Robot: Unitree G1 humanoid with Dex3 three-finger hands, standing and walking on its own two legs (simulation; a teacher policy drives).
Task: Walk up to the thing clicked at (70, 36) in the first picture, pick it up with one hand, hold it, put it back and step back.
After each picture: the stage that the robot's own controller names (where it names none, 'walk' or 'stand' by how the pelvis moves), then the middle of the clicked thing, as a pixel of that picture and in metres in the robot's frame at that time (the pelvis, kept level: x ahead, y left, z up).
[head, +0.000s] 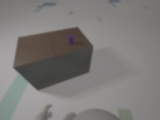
stand; (70, 40) +0.89 +0.30 -0.09
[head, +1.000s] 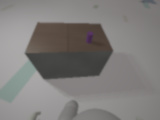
walk; (89, 37) +0.83 +0.10 -0.06
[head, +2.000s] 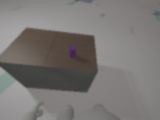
walk; (72, 52) +0.60 +0.20 -0.06
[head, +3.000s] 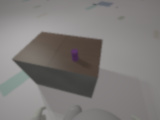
stand; (74, 55) +0.59 +0.20 -0.06
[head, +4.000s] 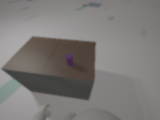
stand; (69, 60) +0.54 +0.23 -0.09
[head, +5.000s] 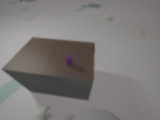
stand; (69, 60) +0.55 +0.23 -0.10
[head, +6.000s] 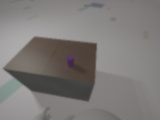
stand; (70, 61) +0.54 +0.22 -0.10
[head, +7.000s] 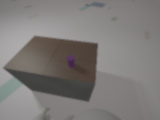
stand; (71, 61) +0.53 +0.21 -0.10
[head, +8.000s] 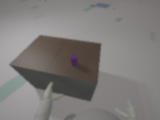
rise first; (74, 60) +0.55 +0.20 -0.09
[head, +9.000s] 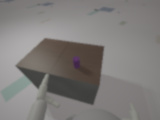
go down; (76, 62) +0.55 +0.19 -0.09
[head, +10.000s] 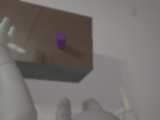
go down; (61, 41) +0.56 +0.18 -0.02
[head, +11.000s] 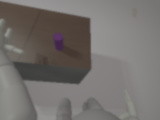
approach; (58, 42) +0.56 +0.19 -0.01
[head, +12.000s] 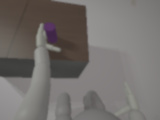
close; (51, 33) +0.59 +0.20 +0.03
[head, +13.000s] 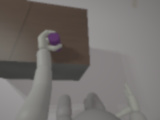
lift; (55, 42) +0.52 +0.18 +0.02
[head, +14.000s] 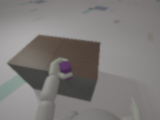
lift; (66, 71) +0.31 +0.17 +0.11
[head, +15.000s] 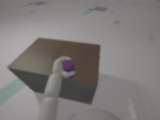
hold; (69, 69) +0.32 +0.15 +0.11
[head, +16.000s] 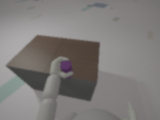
hold; (66, 69) +0.32 +0.17 +0.09
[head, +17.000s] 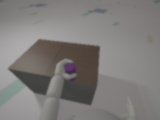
hold; (71, 72) +0.32 +0.14 +0.09
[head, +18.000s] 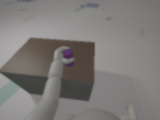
crouch; (68, 58) +0.42 +0.15 +0.11
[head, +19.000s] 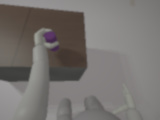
lower; (52, 42) +0.53 +0.19 +0.02
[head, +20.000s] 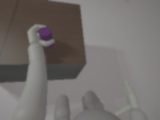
lower; (47, 38) +0.55 +0.19 +0.03
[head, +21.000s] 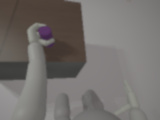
lower; (47, 37) +0.55 +0.19 +0.03
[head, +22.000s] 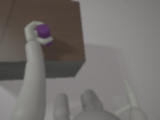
lower; (45, 36) +0.55 +0.20 +0.03
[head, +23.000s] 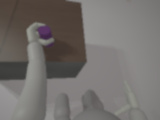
lower; (46, 37) +0.55 +0.20 +0.03
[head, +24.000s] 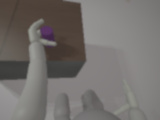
open; (48, 37) +0.55 +0.18 +0.03
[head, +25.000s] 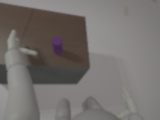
sink last; (57, 46) +0.52 +0.17 +0.00
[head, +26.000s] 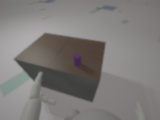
stand; (77, 60) +0.53 +0.18 -0.04
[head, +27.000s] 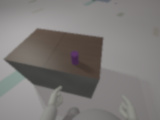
stand; (74, 58) +0.52 +0.17 -0.03
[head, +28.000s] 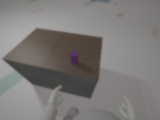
stand; (74, 58) +0.52 +0.17 -0.03
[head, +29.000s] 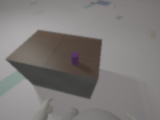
stand; (74, 58) +0.53 +0.17 -0.05
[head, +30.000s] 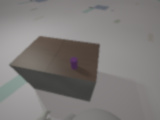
stand; (74, 63) +0.53 +0.18 -0.09
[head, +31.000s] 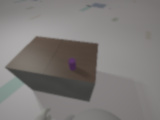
stand; (72, 64) +0.50 +0.19 -0.10
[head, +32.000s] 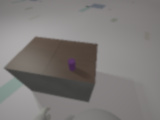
stand; (71, 64) +0.50 +0.19 -0.10
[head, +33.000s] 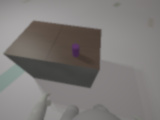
walk; (75, 50) +0.58 +0.16 -0.06
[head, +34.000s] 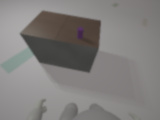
walk; (80, 33) +0.86 +0.18 -0.08
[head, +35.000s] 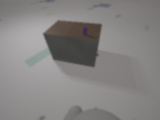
walk; (85, 31) +1.19 +0.22 -0.08
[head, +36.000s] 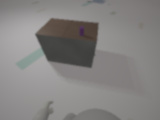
stand; (81, 31) +1.11 +0.19 -0.09
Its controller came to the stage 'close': yes
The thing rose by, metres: 0.20
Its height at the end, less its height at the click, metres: +0.00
